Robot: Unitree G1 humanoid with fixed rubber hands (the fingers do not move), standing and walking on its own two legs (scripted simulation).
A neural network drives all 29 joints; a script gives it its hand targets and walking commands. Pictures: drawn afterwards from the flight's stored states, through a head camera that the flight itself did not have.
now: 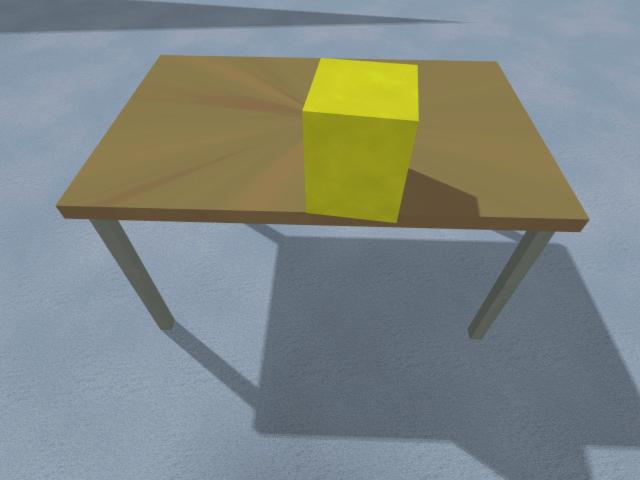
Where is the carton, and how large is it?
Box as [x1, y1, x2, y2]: [302, 58, 418, 222]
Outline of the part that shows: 321,58 302,110 306,212 396,222 418,121 417,65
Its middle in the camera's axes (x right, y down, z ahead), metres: +0.08 -0.21 +0.82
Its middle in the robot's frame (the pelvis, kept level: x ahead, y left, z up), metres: +0.76 -0.07 -0.01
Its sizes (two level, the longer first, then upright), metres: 0.210 0.200 0.250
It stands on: a table, 0.64 m high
